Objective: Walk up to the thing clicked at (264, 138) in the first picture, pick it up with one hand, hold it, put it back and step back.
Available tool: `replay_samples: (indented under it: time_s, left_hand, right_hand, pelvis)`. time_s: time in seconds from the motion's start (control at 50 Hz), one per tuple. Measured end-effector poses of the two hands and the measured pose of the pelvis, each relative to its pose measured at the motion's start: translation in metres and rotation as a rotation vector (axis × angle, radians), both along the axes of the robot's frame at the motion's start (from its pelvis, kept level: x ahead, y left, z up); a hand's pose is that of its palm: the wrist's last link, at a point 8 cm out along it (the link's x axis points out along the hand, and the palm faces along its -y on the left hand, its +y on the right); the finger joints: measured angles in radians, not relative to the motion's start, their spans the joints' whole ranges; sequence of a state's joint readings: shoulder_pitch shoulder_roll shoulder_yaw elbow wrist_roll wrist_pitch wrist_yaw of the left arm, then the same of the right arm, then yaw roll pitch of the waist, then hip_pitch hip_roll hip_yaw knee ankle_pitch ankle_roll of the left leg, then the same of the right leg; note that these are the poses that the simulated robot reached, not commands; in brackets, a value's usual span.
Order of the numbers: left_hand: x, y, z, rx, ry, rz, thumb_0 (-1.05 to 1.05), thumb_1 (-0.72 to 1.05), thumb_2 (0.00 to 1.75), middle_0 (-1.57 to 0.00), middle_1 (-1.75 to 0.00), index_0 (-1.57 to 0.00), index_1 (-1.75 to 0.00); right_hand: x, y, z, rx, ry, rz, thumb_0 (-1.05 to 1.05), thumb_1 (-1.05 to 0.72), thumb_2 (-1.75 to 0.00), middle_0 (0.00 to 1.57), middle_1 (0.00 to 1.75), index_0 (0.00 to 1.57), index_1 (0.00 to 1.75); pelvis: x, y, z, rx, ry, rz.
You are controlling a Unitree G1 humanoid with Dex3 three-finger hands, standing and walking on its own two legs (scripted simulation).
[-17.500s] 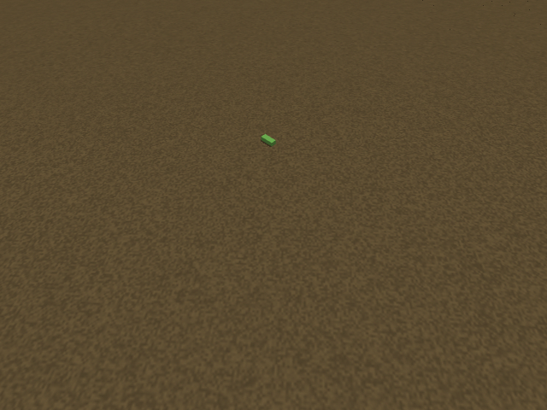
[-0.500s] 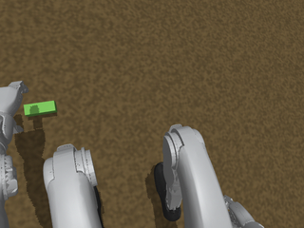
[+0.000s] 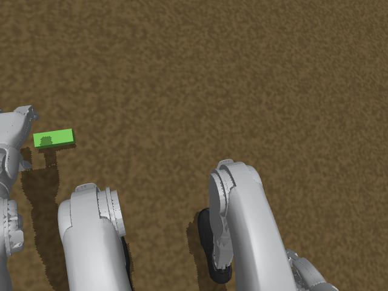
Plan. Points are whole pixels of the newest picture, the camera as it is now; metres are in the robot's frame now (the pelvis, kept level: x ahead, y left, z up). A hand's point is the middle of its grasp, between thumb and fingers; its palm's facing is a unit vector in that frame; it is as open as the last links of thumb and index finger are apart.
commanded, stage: rise first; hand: left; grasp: from above
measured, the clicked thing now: (55, 138) +0.46 +0.29 -0.30
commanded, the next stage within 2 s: approach in 0.60 s
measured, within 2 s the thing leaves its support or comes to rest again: neither
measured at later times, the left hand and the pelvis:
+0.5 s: hand (20, 146) +0.42 +0.32 -0.18, palm faces -0.47 -0.10 -0.88, open 11.8 cm; pelvis +0.00 +0.00 +0.00, yaw +0 degrees
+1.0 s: hand (42, 128) +0.45 +0.28 -0.17, palm faces -0.41 -0.05 -0.91, open 12.0 cm; pelvis +0.00 +0.00 +0.00, yaw +0 degrees
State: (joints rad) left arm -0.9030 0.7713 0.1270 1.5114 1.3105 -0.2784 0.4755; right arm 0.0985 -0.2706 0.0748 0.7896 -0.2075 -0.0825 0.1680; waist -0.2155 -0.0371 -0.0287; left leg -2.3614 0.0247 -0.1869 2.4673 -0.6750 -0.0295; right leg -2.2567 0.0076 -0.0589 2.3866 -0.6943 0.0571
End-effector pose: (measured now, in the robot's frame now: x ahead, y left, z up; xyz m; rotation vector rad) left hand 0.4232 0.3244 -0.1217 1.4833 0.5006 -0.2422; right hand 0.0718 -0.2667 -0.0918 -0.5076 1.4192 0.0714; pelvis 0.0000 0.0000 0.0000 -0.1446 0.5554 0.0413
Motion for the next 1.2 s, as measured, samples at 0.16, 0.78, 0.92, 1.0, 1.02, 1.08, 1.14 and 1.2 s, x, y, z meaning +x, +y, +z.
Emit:
replay_samples:
  time_s: [0.16,0.78,0.92,1.0,1.02,1.08,1.14,1.2]
  left_hand:
    - [0.004,-0.001,-0.005,-0.001,0.005,0.000,0.00,-0.13,0.68,-0.48,-0.58,-0.46,-0.60]
    - [0.007,-0.002,-0.006,0.001,-0.010,-0.011,0.00,-0.16,0.71,-0.45,-0.60,-0.43,-0.62]
    - [0.019,-0.023,-0.001,0.007,-0.029,-0.057,0.00,-0.17,0.72,-0.44,-0.63,-0.42,-0.65]
    - [0.034,-0.047,0.005,0.000,-0.059,-0.093,0.00,-0.18,0.73,-0.44,-0.63,-0.42,-0.65]
    - [0.037,-0.052,0.007,-0.001,-0.067,-0.095,0.00,-0.18,0.73,-0.44,-0.63,-0.42,-0.65]
    - [0.047,-0.067,0.011,0.001,-0.068,-0.087,0.00,-0.18,0.73,-0.44,-0.63,-0.42,-0.65]
    - [0.054,-0.078,0.012,-0.001,-0.062,-0.063,0.00,-0.18,0.73,-0.44,-0.63,-0.42,-0.65]
    - [0.055,-0.081,0.012,0.005,-0.049,-0.040,0.00,-0.18,0.73,-0.44,-0.63,-0.42,-0.65]
  right_hand:
    - [0.000,0.000,0.002,-0.008,-0.010,0.016,0.00,-0.90,-0.90,0.20,0.30,0.20,0.30]
    - [-0.002,0.000,0.001,-0.006,-0.012,0.025,0.00,-0.90,-0.90,0.20,0.30,0.20,0.30]
    - [-0.003,0.003,0.003,0.011,-0.009,0.007,0.00,-0.90,-0.90,0.20,0.30,0.20,0.30]
    - [-0.006,0.004,0.005,0.021,-0.020,-0.017,0.00,-0.90,-0.90,0.20,0.30,0.20,0.30]
    - [-0.008,0.004,0.006,0.023,-0.021,-0.024,0.00,-0.90,-0.90,0.20,0.30,0.20,0.30]
    - [-0.013,0.003,0.008,0.032,-0.023,-0.038,0.00,-0.90,-0.90,0.20,0.30,0.20,0.30]
    - [-0.022,0.002,0.009,0.038,-0.025,-0.055,0.00,-0.90,-0.90,0.20,0.30,0.20,0.30]
    - [-0.032,0.001,0.008,0.046,-0.014,-0.075,0.00,-0.91,-0.90,0.20,0.30,0.20,0.30]
  pelvis:
    - [-0.001,0.001,-0.002,-0.004,-0.010,0.000]
    - [0.000,0.001,-0.005,-0.007,-0.013,-0.004]
    - [0.001,0.001,-0.001,-0.002,0.008,0.001]
    - [0.002,0.000,0.002,-0.003,0.019,-0.002]
    - [0.002,0.000,0.003,-0.001,0.021,-0.003]
    - [0.001,-0.001,0.005,0.004,0.023,-0.006]
    - [0.000,-0.002,0.006,0.005,0.023,-0.012]
    - [-0.001,-0.003,0.006,0.009,0.020,-0.017]
